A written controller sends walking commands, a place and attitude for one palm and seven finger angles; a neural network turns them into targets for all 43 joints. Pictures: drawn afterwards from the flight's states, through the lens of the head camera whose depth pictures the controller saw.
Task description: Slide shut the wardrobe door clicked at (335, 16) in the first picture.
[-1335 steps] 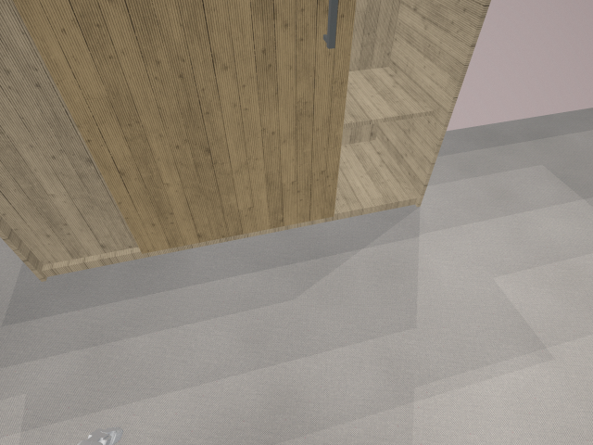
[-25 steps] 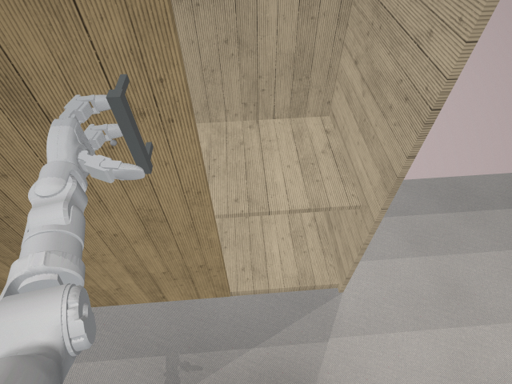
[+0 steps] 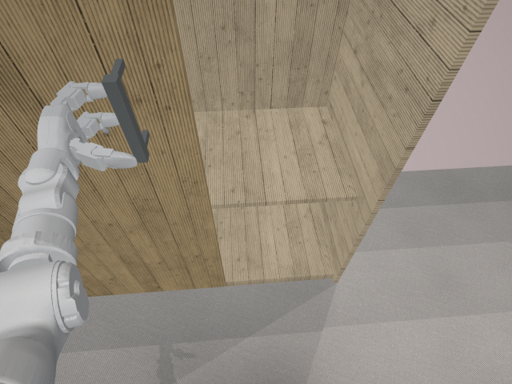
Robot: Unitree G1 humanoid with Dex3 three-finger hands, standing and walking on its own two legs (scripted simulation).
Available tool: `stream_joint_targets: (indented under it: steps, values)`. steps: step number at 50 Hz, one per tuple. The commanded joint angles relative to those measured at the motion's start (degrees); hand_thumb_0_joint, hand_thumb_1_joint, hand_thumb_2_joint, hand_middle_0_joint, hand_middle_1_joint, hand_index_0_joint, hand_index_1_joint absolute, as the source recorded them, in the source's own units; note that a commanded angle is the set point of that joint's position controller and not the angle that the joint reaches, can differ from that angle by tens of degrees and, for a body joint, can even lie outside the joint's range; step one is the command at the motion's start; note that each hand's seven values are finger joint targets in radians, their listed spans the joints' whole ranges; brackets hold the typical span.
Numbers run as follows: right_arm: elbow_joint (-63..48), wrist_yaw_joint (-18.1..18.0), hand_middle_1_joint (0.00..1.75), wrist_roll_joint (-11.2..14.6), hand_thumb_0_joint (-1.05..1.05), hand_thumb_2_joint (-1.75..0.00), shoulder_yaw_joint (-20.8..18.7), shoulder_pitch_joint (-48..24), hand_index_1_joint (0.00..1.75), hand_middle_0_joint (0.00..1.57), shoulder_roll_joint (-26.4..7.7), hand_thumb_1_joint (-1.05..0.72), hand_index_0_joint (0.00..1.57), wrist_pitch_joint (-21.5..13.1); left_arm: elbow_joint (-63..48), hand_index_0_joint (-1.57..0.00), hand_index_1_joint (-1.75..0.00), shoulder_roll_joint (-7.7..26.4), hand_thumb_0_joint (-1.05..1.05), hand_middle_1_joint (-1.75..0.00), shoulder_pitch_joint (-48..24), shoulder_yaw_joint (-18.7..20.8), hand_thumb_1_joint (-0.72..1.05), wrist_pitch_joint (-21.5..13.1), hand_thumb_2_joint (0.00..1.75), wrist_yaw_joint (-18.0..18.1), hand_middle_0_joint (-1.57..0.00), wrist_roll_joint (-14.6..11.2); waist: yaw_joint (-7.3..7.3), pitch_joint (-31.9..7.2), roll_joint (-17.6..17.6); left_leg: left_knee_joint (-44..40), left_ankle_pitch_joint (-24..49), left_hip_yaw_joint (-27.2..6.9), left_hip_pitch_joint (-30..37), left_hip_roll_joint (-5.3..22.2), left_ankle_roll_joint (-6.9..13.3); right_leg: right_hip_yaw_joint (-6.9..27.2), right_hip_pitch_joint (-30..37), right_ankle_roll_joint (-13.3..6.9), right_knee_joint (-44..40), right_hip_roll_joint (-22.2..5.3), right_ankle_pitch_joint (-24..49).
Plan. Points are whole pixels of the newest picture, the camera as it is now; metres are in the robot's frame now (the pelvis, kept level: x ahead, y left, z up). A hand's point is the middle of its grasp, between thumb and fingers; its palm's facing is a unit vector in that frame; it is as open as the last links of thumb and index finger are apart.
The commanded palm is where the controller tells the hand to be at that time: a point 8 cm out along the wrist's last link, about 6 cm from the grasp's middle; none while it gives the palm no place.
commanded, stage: slide the fingers in behind the handle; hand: left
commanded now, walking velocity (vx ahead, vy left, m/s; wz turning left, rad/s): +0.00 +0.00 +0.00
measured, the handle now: (131, 114) +0.50 +0.19 +0.15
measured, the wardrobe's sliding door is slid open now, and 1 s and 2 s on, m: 0.44 0.44 0.44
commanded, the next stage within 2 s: grip the handle and tug to test in 1.72 s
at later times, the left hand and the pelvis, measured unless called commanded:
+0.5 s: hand (110, 143) +0.43 +0.20 +0.16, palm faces +0.08 -1.00 -0.01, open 14.0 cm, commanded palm +0.41 +0.25 +0.15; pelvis +0.00 +0.01 +0.00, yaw +0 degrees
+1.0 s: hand (138, 133) +0.45 +0.17 +0.16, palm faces +0.07 -1.00 +0.00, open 14.0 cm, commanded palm +0.42 +0.22 +0.15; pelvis +0.01 +0.00 +0.00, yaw -1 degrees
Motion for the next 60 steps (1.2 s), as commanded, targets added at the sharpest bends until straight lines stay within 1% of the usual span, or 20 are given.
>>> stream_joint_targets:
  steps: [1,6,9,11,14,17,20,23,27,30,31,33,36,40,41,43,48,50,57,60]
  values:
    - [-5.58,-0.41,0.3,0.1,0.0,-0.9,-3.35,3.34,0.3,0.2,-8.49,-0.9,0.2,-2.34,-16.22,-0.3,-1.2,15.4,0.0,-1.2,-27.47,2.69,-0.5,-5.53,0.3,0.07,-0.3,-1.38,-0.48,-21.34,3.6,-3.78,15.65,-3.03,6.97,-0.19,0.6,3.74,11.0,-0.23,-1.73,-0.18,14.74]
    - [-6.91,-0.1,0.3,0.28,0.0,-0.9,-3.39,2.31,0.3,0.2,-8.41,-0.9,0.2,-2.23,-19.16,-0.3,-1.2,13.73,0.0,-1.2,-19.79,3.19,-0.5,-4.47,0.3,0.04,-0.3,-2.68,0.98,-20.6,0.27,-4.64,19.3,-3.15,7.03,0.35,0.41,2.86,12.79,-0.34,-1.54,0.15,17.47]
    - [-7.77,0.1,0.3,0.61,0.0,-0.9,-3.58,0.95,0.3,0.2,-8.09,-0.9,0.2,-2.28,-21.43,-0.3,-1.2,10.54,0.0,-1.2,-16.68,1.14,-0.5,-2.61,0.3,0.3,-0.3,-2.62,1.35,-17.28,1.32,-5.47,18.39,-3.0,6.98,0.53,0.27,2.54,11.27,-0.38,-2.14,0.07,15.86]
    - [-8.41,0.31,0.3,0.51,0.0,-0.9,-3.7,0.48,0.3,0.2,-8.04,-0.9,0.2,-2.21,-23.66,-0.3,-1.2,11.0,0.0,-1.2,-13.28,2.58,-0.5,-1.47,0.3,1.07,-0.3,-2.74,2.44,-17.42,1.42,-5.71,19.53,-2.88,7.19,0.53,0.24,2.51,12.51,-0.56,-2.23,0.01,16.48]
    - [-9.24,0.36,0.3,0.72,0.0,-0.9,-3.78,-0.83,0.3,0.2,-7.53,-0.9,0.2,-2.44,-28.58,-0.3,-1.2,7.56,0.0,-1.2,-11.6,0.55,-0.5,-0.13,0.3,1.91,-0.3,-3.23,2.67,-17.17,1.23,-6.29,20.54,-3.11,8.66,0.81,-0.11,2.25,12.36,-0.58,-2.58,0.05,16.12]
    - [-8.88,0.17,0.3,0.82,0.0,-0.9,-3.79,-1.44,0.3,0.2,-7.41,-0.9,0.2,-2.56,-31.85,-0.3,-1.2,7.18,0.0,-1.2,-14.58,0.05,-0.5,0.28,0.3,3.23,-0.3,-3.41,1.64,-15.58,-0.63,-6.68,19.32,-3.18,9.1,0.93,0.1,2.27,12.11,-0.41,-3.21,0.2,15.58]
    - [-7.93,-0.12,0.3,0.69,0.0,-0.9,-3.5,-2.15,0.3,0.2,-6.91,-0.9,0.2,-3.09,-34.31,-0.3,-1.2,4.28,0.0,-1.2,-20.06,-3.26,-0.5,0.18,0.3,4.38,-0.3,-2.6,0.58,-14.92,3.22,-6.43,18.57,-3.6,11.43,0.92,-0.23,2.41,9.49,-0.58,-3.48,0.0,13.36]
    - [-7.27,-0.29,0.3,0.55,0.0,-0.9,-3.41,-2.28,0.3,0.2,-6.61,-0.9,0.2,-3.55,-33.19,-0.3,-1.2,3.47,0.0,-1.2,-20.93,-3.99,-0.5,0.36,0.3,5.26,-0.3,-1.89,0.66,-16.02,3.74,-6.52,18.72,-4.07,12.69,0.71,-0.64,2.3,9.38,-0.69,-3.33,-0.01,13.01]
    - [-6.71,-0.09,0.3,0.57,0.0,-0.9,-3.23,-2.59,0.3,0.2,-6.47,-0.9,0.2,-3.82,-29.12,-0.3,-1.2,1.22,0.0,-1.2,-18.28,-4.6,-0.5,1.33,0.3,5.71,-0.3,-2.24,1.22,-16.14,1.0,-6.32,19.98,-4.19,12.62,0.7,-0.94,2.01,9.89,-0.72,-3.09,-0.08,14.05]
    - [-6.8,-0.09,0.3,0.45,0.0,-0.9,-3.2,-2.26,0.3,0.2,-6.99,-0.9,0.2,-3.27,-24.75,-0.3,-1.2,4.02,0.0,-1.2,-15.08,-1.37,-0.5,2.49,0.3,6.05,-0.3,-2.06,2.43,-15.26,-3.19,-6.62,18.81,-3.54,9.17,0.42,-0.46,2.01,12.11,-0.69,-2.95,-0.24,14.96]
    - [-7.14,0.02,0.3,0.63,0.0,-0.9,-2.86,-2.71,0.3,0.2,-6.68,-0.9,0.2,-3.16,-23.95,-0.3,-1.2,2.44,0.0,-1.2,-15.28,-2.81,-0.5,2.92,0.3,6.04,-0.3,-1.91,2.12,-13.92,-2.49,-6.93,18.43,-3.28,8.27,0.29,-0.42,2.06,11.95,-0.64,-2.94,-0.4,15.16]
    - [-7.36,0.05,0.3,0.59,0.0,-0.9,-2.92,-2.71,0.3,0.2,-6.6,-0.9,0.2,-2.94,-24.02,-0.3,-1.2,3.52,0.0,-1.2,-16.97,-2.38,-0.5,2.93,0.3,6.4,-0.3,-1.29,2.05,-14.02,-2.18,-6.51,18.31,-2.9,7.9,0.15,-0.17,2.4,11.99,-0.56,-2.77,-0.55,15.82]
    - [-8.09,0.37,0.3,0.36,0.0,-0.9,-2.92,-2.65,0.3,0.2,-6.06,-0.9,0.2,-3.1,-28.66,-0.3,-1.2,2.69,0.0,-1.2,-19.87,-3.7,-0.5,1.13,0.3,6.71,-0.3,-0.73,1.98,-17.25,1.15,-5.95,20.19,-2.93,9.99,-0.01,-0.21,2.81,12.81,-0.7,-2.38,-0.49,17.08]
    - [-7.55,0.23,0.3,0.17,0.0,-0.9,-3.4,-2.03,0.3,0.2,-6.06,-0.9,0.2,-3.28,-31.32,-0.3,-1.2,3.53,0.0,-1.2,-21.32,-2.82,-0.5,-0.87,0.3,6.84,-0.3,-1.49,1.64,-20.62,-1.5,-5.19,23.29,-2.98,11.67,0.3,-0.14,2.94,14.75,-0.45,-2.09,-0.05,20.17]
    - [-7.68,0.33,0.3,0.23,0.0,-0.9,-3.43,-2.06,0.3,0.2,-5.9,-0.9,0.2,-3.36,-31.33,-0.3,-1.2,2.66,0.0,-1.2,-19.93,-3.02,-0.5,-0.84,0.3,6.72,-0.3,-1.73,2.06,-21.03,-0.09,-5.33,23.5,-2.72,11.93,0.19,-0.14,3.11,15.07,-0.45,-2.12,-0.03,20.5]
    - [-7.33,0.29,0.3,0.37,0.0,-0.9,-3.41,-2.08,0.3,0.2,-5.83,-0.9,0.2,-3.33,-31.15,-0.3,-1.2,1.21,0.0,-1.2,-20.03,-4.41,-0.5,-0.44,0.3,6.76,-0.3,-1.61,1.51,-19.72,0.05,-5.68,22.79,-2.63,11.79,0.19,-0.2,2.87,14.27,-0.35,-2.42,-0.02,19.94]
    - [-7.43,0.44,0.3,0.43,0.0,-0.9,-3.52,-1.91,0.3,0.2,-6.13,-0.9,0.2,-2.68,-28.27,-0.3,-1.2,3.92,0.0,-1.2,-13.67,-1.1,-0.5,1.97,0.3,7.61,-0.3,-1.14,3.05,-17.58,-1.72,-6.47,21.03,-1.79,8.19,-0.14,0.21,2.86,16.71,-0.39,-2.79,-0.27,20.62]
    - [-7.12,0.48,0.3,0.43,0.0,-0.9,-3.44,-2.0,0.3,0.2,-6.2,-0.9,0.2,-2.47,-27.28,-0.3,-1.2,3.09,0.0,-1.2,-14.45,-1.74,-0.5,2.43,0.3,7.79,-0.3,-1.16,2.44,-15.29,-2.4,-6.44,19.48,-1.44,7.2,-0.19,0.45,2.97,15.98,-0.3,-3.38,-0.37,19.82]
    - [-7.61,0.37,0.3,0.36,0.0,-0.9,-3.74,-2.39,0.3,0.2,-5.66,-0.9,0.2,-2.92,-33.22,-0.3,-1.2,2.2,0.0,-1.2,-18.16,-2.9,-0.5,0.07,0.3,8.27,-0.3,-1.42,1.89,-19.3,-0.67,-6.14,19.47,-1.32,10.14,-0.22,0.7,3.72,16.76,-0.17,-3.37,-0.15,20.1]
    - [-6.98,0.24,0.3,0.52,0.0,-0.9,-3.61,-2.51,0.3,0.2,-5.79,-0.9,0.2,-2.87,-31.33,-0.3,-1.2,1.33,0.0,-1.2,-18.47,-3.81,-0.5,0.15,0.3,8.27,-0.3,-1.54,1.29,-17.38,-1.19,-6.15,18.15,-1.23,9.48,-0.24,0.67,3.61,15.8,-0.13,-3.7,-0.2,19.06]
